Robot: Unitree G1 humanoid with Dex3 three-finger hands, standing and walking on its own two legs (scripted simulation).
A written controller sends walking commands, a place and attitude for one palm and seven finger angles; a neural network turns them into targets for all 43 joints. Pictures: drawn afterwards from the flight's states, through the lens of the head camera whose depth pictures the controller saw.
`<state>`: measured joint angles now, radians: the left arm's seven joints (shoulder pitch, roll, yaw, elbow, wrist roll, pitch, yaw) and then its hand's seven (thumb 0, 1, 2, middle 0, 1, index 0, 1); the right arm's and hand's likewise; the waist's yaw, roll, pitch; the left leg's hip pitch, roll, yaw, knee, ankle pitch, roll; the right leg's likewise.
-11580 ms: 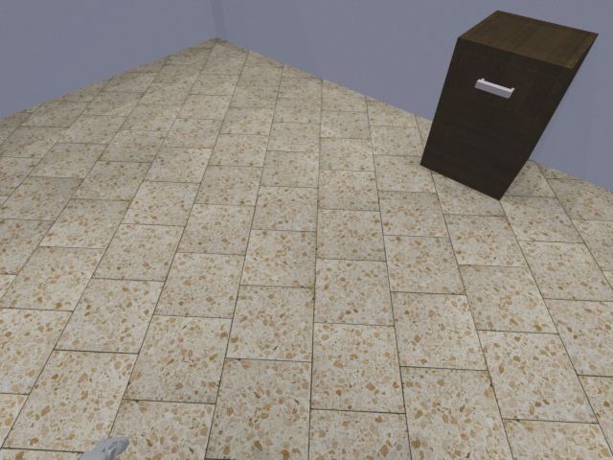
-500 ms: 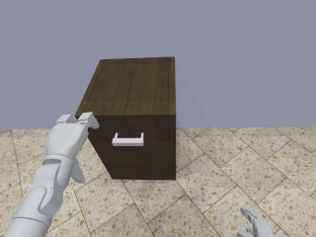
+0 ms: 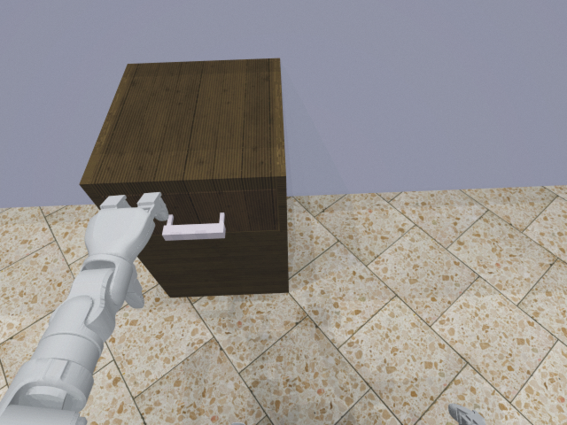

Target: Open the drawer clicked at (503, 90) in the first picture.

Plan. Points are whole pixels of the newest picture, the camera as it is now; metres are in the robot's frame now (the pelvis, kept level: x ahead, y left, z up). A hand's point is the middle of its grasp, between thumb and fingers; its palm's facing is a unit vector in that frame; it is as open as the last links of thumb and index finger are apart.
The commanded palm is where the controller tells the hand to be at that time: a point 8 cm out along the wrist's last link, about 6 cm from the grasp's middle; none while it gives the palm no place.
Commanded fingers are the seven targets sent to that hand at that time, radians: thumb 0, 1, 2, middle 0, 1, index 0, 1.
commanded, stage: move the hooked fingers above the handle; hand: left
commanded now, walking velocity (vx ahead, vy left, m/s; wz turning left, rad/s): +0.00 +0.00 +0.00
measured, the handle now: (195, 224) +0.55 +0.24 -0.22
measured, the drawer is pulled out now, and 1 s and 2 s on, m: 0.00 0.00 0.00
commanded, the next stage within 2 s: none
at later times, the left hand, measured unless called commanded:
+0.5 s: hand (165, 240) +0.44 +0.25 -0.09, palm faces -0.12 -0.05 -0.99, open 13.8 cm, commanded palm +0.44 +0.24 -0.03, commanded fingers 0.00 -0.50 0.30 -0.30 -1.20 -0.30 -1.20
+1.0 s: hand (190, 229) +0.50 +0.23 -0.16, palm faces -0.07 -0.04 -1.00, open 13.8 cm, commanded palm +0.50 +0.22 -0.10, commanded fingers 0.00 -0.50 0.30 -0.30 -1.20 -0.30 -1.20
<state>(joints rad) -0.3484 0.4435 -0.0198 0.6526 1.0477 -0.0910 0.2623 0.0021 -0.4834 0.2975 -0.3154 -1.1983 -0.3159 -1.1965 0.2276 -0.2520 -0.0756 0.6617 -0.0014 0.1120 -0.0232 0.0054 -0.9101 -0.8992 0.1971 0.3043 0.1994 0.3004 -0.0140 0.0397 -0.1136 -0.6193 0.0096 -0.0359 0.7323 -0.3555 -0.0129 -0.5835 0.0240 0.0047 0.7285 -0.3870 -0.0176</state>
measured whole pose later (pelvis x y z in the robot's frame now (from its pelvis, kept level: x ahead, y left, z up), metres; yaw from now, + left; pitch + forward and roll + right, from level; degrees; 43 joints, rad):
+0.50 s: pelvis -0.01 +0.03 -0.05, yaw -2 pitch +26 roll -3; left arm -0.66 0.47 0.01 1.02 1.15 -0.14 0.42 0.00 -0.48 0.30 -0.32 -1.20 -0.32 -1.20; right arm 0.31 -0.23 -0.07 0.70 -0.06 0.12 0.00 0.00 -0.91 -0.90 0.20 0.30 0.20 0.30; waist -0.11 0.03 -0.19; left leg -1.03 0.01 -0.03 1.05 -0.46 0.02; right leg -0.97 0.03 0.01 0.99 -0.46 0.02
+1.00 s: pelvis -0.04 +0.03 -0.12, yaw -4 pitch +35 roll -5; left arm -0.94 0.59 0.08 1.18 1.20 -0.09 0.45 0.00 -0.48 0.30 -0.32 -1.20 -0.32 -1.20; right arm 0.32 -0.23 -0.02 0.70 -0.09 0.10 0.02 0.00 -0.91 -0.90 0.20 0.30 0.20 0.30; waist -0.21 0.06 -0.20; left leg -1.43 0.03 -0.06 1.37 -0.55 0.01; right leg -1.36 0.05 -0.02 1.30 -0.55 0.02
